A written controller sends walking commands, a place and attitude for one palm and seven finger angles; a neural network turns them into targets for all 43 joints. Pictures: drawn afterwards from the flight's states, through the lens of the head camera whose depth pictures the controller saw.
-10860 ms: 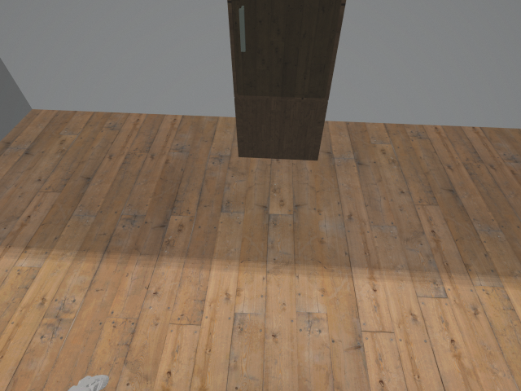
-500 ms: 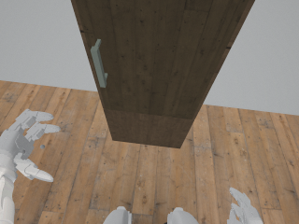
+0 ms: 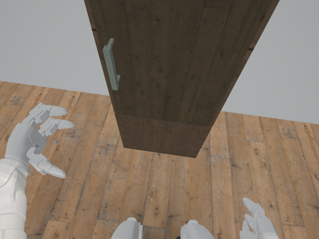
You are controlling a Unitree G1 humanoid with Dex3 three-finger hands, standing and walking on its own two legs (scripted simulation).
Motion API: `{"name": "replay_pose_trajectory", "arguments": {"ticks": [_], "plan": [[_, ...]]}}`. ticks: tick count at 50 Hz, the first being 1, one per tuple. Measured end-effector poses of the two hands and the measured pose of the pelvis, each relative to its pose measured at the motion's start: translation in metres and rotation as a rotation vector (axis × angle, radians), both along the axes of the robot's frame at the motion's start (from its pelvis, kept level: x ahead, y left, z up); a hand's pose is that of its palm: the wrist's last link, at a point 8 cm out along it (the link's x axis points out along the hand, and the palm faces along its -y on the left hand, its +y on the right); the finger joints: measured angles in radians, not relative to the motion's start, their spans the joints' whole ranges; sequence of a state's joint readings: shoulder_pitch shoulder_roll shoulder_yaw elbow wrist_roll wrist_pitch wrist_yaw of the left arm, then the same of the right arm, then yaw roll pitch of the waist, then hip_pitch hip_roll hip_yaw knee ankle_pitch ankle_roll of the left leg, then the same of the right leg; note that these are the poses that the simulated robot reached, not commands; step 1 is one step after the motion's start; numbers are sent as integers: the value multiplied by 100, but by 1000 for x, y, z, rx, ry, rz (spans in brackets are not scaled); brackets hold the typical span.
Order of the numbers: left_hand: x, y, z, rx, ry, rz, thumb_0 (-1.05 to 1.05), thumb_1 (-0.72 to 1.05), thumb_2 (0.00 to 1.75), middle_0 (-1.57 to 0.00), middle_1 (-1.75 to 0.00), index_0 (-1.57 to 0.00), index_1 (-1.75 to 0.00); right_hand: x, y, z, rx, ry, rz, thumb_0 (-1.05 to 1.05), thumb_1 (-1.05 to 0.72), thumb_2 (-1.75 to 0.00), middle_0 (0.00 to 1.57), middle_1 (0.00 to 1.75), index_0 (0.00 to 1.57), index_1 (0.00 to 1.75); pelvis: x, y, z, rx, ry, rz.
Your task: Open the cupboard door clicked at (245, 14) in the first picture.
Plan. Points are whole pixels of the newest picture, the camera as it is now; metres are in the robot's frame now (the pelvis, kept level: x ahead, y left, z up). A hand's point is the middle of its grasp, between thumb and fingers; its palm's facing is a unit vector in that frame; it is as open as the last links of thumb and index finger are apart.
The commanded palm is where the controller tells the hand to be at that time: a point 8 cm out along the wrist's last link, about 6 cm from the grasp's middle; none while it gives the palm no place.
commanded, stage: move the hooked fingers beside the handle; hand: left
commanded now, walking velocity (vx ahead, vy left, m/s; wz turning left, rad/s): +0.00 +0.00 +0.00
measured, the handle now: (113, 65) +0.60 +0.18 +0.04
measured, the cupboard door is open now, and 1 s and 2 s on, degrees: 0 0 0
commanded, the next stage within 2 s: none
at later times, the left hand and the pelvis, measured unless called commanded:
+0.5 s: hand (67, 112) +0.40 +0.26 +0.06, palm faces -0.09 -1.00 -0.03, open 14.0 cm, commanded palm +0.39 +0.31 +0.05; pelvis +0.00 +0.00 +0.00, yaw -2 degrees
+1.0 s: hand (80, 87) +0.49 +0.25 +0.05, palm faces -0.09 -1.00 -0.02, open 14.0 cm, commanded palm +0.48 +0.30 +0.05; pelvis +0.00 +0.01 -0.02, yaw -3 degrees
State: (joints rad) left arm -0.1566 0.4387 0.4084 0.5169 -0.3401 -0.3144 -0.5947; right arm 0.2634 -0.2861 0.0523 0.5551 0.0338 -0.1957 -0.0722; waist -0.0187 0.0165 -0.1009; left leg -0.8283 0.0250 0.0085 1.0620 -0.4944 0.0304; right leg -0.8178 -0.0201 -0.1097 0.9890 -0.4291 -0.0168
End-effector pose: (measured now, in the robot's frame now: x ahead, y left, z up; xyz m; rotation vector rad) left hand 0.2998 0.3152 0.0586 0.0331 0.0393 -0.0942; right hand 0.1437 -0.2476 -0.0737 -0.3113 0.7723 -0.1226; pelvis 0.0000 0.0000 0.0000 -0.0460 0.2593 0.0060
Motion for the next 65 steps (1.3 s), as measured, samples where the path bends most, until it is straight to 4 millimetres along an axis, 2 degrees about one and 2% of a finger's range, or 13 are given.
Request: {"name": "replay_pose_trajectory", "arguments": {"ticks": [9, 23, 37, 48, 57, 65], "plan": [[37, 0, 1, 1, 6, 11, -1, -50, 30, -30, -120, -30, -120, -25, -9, -5, -6, 76, -57, 1, -91, -90, 20, 30, 21, 30, 0, -1, 0, 5, 21, -16], [76, -1, -1, -4, -3, 7, -1, -50, 30, -30, -120, -30, -120, -69, -21, -16, -28, 239, -135, 1, -91, -90, 20, 30, 20, 30, 1, 0, -3, 4, 55, -28], [128, -9, -2, -11, -1, 0, -1, -50, 30, -30, -120, -30, -120, -94, -20, -26, -34, 348, -174, 1, -91, -90, 20, 30, 20, 30, -2, 2, -10, -2, 96, -36], [166, -7, -6, -7, 10, 6, -1, -50, 30, -30, -120, -30, -120, -127, -18, -33, -49, 477, -220, 1, -91, -90, 20, 30, 21, 30, -3, 4, -18, -13, 143, -41], [197, -10, -6, -12, 9, -3, -1, -50, 30, -30, -120, -30, -120, -152, -14, -33, -59, 577, -262, 1, -91, -90, 20, 30, 20, 30, -1, 8, -22, -24, 180, -45], [221, -9, -6, -8, 18, 5, -1, -50, 30, -30, -120, -30, -120, -167, -6, -30, -60, 630, -290, 0, -91, -90, 20, 30, 20, 30, 1, 12, -25, -35, 207, -50]]}}
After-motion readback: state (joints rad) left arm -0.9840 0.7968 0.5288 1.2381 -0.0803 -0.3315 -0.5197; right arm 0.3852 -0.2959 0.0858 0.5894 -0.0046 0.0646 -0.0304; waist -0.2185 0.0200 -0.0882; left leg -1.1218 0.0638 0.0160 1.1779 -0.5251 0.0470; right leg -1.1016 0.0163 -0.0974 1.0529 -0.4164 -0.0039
